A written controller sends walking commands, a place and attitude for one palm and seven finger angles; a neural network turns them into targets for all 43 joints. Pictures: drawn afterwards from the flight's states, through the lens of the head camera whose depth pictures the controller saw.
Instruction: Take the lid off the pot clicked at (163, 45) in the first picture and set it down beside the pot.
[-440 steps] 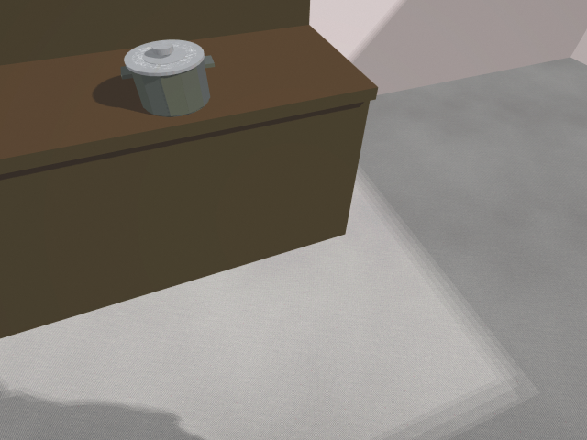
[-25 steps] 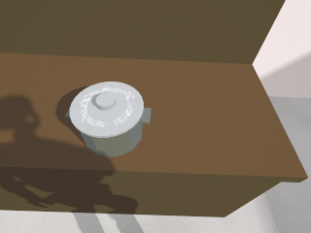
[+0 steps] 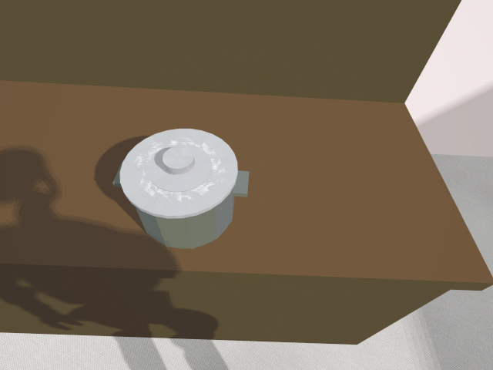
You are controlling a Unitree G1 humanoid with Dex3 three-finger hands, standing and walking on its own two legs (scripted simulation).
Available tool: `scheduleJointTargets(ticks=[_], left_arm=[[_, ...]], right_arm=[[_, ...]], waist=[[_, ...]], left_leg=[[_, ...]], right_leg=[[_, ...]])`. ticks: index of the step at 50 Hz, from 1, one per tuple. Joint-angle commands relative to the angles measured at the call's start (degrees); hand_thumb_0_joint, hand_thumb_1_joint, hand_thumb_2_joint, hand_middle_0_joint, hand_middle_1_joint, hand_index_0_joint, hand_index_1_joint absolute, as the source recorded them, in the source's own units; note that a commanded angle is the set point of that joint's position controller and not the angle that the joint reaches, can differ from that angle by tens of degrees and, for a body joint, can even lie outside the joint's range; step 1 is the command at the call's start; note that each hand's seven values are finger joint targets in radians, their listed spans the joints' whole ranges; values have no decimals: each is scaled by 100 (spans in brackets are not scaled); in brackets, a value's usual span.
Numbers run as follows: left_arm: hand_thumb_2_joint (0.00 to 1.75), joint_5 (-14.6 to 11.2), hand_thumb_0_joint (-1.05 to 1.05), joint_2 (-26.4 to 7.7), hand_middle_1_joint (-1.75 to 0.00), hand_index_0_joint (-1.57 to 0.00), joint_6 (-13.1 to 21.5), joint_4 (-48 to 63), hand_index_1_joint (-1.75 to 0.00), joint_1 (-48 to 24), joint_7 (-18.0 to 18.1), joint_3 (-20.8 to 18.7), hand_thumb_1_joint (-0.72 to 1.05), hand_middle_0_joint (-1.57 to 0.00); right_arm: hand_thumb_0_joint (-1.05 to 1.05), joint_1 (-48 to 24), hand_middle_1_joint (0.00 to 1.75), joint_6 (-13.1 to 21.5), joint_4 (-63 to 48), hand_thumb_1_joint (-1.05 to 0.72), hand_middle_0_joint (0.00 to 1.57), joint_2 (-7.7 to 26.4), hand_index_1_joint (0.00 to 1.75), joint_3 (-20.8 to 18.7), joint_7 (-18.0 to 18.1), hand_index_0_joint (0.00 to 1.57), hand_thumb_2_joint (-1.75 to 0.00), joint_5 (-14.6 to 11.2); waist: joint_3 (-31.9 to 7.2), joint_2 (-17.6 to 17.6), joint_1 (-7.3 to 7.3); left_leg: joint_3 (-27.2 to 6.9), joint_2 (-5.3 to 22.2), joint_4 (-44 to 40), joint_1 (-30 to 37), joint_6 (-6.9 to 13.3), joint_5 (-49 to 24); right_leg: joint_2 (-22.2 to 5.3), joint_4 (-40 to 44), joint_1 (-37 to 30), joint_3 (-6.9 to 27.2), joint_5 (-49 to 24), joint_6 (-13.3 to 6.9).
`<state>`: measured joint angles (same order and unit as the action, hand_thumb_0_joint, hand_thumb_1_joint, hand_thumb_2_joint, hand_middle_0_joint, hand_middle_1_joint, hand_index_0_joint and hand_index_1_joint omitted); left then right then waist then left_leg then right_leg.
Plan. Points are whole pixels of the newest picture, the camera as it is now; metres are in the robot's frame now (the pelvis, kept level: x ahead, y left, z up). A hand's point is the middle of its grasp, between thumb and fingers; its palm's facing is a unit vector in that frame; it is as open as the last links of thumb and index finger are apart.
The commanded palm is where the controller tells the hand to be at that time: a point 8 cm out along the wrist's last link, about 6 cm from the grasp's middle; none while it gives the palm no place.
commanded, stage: look again from close up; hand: left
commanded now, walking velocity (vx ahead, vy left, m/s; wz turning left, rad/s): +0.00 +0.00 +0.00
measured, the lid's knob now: (178, 160) +0.42 +0.15 +0.10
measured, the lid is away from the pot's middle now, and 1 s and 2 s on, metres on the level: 0.00 0.00 0.00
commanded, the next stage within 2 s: lift the closed hand beside the body in 0.08 s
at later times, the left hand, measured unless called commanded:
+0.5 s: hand out of the picture +0.13 +0.18 -0.05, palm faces +0.12 -0.97 -0.20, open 5.4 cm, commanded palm +0.07 +0.24 -0.03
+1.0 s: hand out of the picture +0.09 +0.24 +0.01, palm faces +0.29 -0.88 -0.38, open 3.1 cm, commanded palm +0.05 +0.28 +0.04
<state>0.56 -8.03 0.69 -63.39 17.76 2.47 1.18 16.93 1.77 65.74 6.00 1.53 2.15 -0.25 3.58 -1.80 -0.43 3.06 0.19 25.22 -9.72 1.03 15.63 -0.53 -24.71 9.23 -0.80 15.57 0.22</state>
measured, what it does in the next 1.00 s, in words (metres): stands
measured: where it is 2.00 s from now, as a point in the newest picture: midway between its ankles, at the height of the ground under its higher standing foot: outside the picture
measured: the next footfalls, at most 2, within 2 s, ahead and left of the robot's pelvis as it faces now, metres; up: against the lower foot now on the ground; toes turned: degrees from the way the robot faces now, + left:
none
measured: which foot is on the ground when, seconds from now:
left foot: down 0.00-1.00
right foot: down 0.00-1.00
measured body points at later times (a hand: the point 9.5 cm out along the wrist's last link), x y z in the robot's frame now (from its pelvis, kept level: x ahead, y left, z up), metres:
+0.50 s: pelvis -0.02 +0.01 +0.00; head -0.04 +0.01 +0.44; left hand +0.12 +0.23 -0.03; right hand +0.19 -0.22 -0.06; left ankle -0.02 +0.10 -0.74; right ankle -0.03 -0.12 -0.74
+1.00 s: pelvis -0.03 +0.00 +0.00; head -0.03 -0.01 +0.45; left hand +0.07 +0.28 +0.03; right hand +0.17 -0.20 -0.09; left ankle -0.02 +0.10 -0.74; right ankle -0.03 -0.12 -0.74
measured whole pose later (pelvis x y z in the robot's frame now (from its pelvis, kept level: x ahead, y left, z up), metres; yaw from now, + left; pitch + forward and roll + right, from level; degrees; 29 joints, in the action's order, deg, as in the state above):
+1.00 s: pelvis -0.03 +0.00 +0.00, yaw +2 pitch -4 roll -1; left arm -0.6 -15.3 0.8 8.5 37.1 4.9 -7.7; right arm 10.3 6.7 36.7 10.9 2.3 4.6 -0.3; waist 2.5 2.4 -3.2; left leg 0.5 0.2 28.6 -10.0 1.0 15.0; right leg -0.5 -25.5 7.4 -3.4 14.6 0.1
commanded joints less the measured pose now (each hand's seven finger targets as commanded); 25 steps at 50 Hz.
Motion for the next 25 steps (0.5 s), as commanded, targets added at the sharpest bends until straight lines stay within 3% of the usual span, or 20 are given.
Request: scheduleJointTargets(ticks=[1, 5, 8, 9, 10, 11, 12, 13, 14, 15, 16, 17, 18, 19, 20, 21, 22, 24, 25], left_arm=[[90, -19, 0, -451, -30, -20, 69, 74, -30, 631, 31, -52, 90, -20], [90, -22, 0, -453, -30, -20, 73, 71, -30, 650, 30, -46, 90, -20], [90, -20, 0, -435, -30, -20, 70, 67, -30, 641, 40, -48, 90, -20], [90, 75, 0, -686, -30, -20, 175, -112, -30, 758, 199, -119, 90, -20], [90, -869, 0, -2472, -35, -24, 940, 7468, -35, -3025, 427, -733, 90, -24], [90, -442, 0, -1466, -40, -29, 458, 7105, -40, -1201, 645, 136, 90, -29], [90, -367, 0, -992, -44, -33, -38, 6229, -44, -568, 747, 182, 90, -33], [90, -377, 0, -149, -49, -38, -497, 5963, -49, 440, 723, 561, 90, -38], [90, -293, 0, 152, -54, -42, -563, 6144, -54, 316, 642, 958, 90, -42], [90, -126, 0, 830, -59, -46, -624, 5107, -59, 950, 540, 1400, 90, -46], [90, 23, 0, 854, -64, -51, -581, 4471, -64, 926, 485, 1441, 90, -51], [90, 138, 0, 690, -68, -55, -540, 4221, -68, 1193, 401, 1257, 90, -55], [90, 192, 0, 346, -73, -60, -488, 4288, -73, 1719, 328, 811, 90, -60], [90, 170, 0, -158, -78, -64, -388, 4714, -78, 2236, 257, 263, 90, -64], [90, 79, 0, -759, -83, -68, -278, 5066, -83, 2941, 258, -518, 90, -68], [90, 31, 0, -1197, -88, -73, -114, 5894, -88, 3012, 241, -887, 90, -73], [90, -36, 0, -1433, -92, -77, 41, 6828, -92, 2691, 229, -1060, 90, -77], [90, -83, 0, -1077, -102, -86, 150, 7385, -102, 2014, 193, -697, 90, -86], [90, -62, 0, -1051, -107, -90, 121, 7182, -107, 1820, 216, -730, 90, -90]], right_arm=[[0, 521, 30, 83, -99, -90, 20, 522, 30, -115, 27, 20, -90, 7], [0, 534, 30, 82, -81, -90, 20, 497, 30, -116, 27, 20, -90, 6], [0, 549, 30, 93, -75, -90, 20, 490, 30, -108, 34, 20, -90, 6], [0, -203, 30, 72, -521, -90, 20, 872, 30, -194, -46, 20, -90, -9], [0, -692, 30, 937, -2401, -90, 20, 1837, 30, -363, 31, 20, -90, -204], [0, -678, 30, 1511, -2420, -90, 20, 1192, 30, -214, 243, 20, -90, -429], [0, -786, 30, 1611, -1996, -90, 20, 1288, 30, -200, 289, 20, -90, -451], [0, -712, 30, 1640, -2134, -90, 20, 1158, 30, -208, 234, 20, -90, -502], [0, -705, 30, 1730, -2311, -90, 20, 1242, 30, -118, 172, 20, -90, -398], [0, -892, 30, 1746, -2382, -90, 20, 1226, 30, -103, 114, 20, -90, -309], [0, -855, 30, 1637, -2391, -90, 20, 1384, 30, -155, -7, 20, -90, -173], [0, -859, 30, 1490, -2536, -90, 20, 1435, 30, -280, -113, 20, -90, -92], [0, -1004, 30, 1328, -2698, -90, 20, 1462, 30, -397, -171, 20, -90, -74], [0, -1205, 30, 1218, -2904, -90, 20, 1458, 30, -474, -198, 20, -90, -57], [0, -1336, 30, 1114, -3108, -90, 20, 1419, 30, -513, -197, 20, -90, -79], [0, -1406, 30, 1076, -3443, -90, 20, 1435, 30, -500, -202, 20, -90, -70], [0, -1559, 30, 1053, -3748, -90, 20, 1392, 30, -455, -165, 20, -90, -93], [0, -1656, 30, 939, -4018, -90, 20, 1308, 30, -389, -54, 20, -90, -107], [0, -1565, 30, 820, -3976, -90, 20, 1313, 30, -388, -10, 20, -90, -93]], waist=[[113, 152, -8], [106, 117, -4], [50, 295, 10], [-173, 623, -123], [-2209, 1686, -8], [-2618, 2108, -203], [-2283, 1569, -208], [-1924, 1100, -98], [-1499, 792, -72], [-667, -71, 5], [-104, -649, 82], [114, -965, 44], [153, -1129, -106], [94, -1096, -293], [-209, -789, -557], [-581, -611, -608], [-723, -478, -590], [-479, -113, -362], [-246, 171, -235]], left_leg=[[-612, 655, -394, -5, 147, -1309], [-614, 662, -389, 4, 165, -1334], [-630, 656, -399, 56, 164, -1457], [-398, 612, 659, -174, -65, -1862], [-641, 18, 121, 742, -197, -2091], [-328, 111, 37, 994, -387, -2941], [-467, 163, -34, 800, -449, -3018], [-616, 262, -235, 774, -359, -3175], [-664, 202, -266, 780, -273, -3022], [-663, 191, -230, 418, -122, -2645], [-730, 175, -164, -25, -21, -2077], [-814, 225, -127, -413, 23, -1694], [-745, 247, -126, -591, 14, -1399], [-682, 239, -178, -761, -38, -1136], [-598, 221, -237, -743, -117, -1119], [-538, 140, -208, -704, -146, -1049], [-549, 150, -236, -620, -163, -1019], [-392, 161, -185, -477, -106, -810], [-348, 161, -103, -509, -105, -628]], right_leg=[[-631, 372, 212, 488, -1086, -243], [-618, 386, 195, 474, -1117, -243], [-621, 356, 206, 491, -1106, -235], [-798, 360, 183, 594, -2567, -182], [-454, 14, -476, 372, -2681, -256], [-374, -155, -712, 152, -2512, -444], [-286, -85, -582, -23, -2141, -413], [-275, -40, -507, -291, -1829, -274], [-174, 25, -338, -458, -1601, -211], [-96, 150, 73, -550, -1468, -173], [-42, 98, 545, -591, -1266, -155], [-76, -14, 820, -605, -991, -133], [-69, -4, 878, -596, -813, -134], [-120, 11, 739, -559, -644, -144], [-155, 3, 325, -530, -582, -205], [-169, -49, 132, -470, -555, -213], [-201, -87, 49, -395, -537, -215], [-220, 19, 310, -270, -505, -186], [-224, 130, 515, -241, -425, -184]])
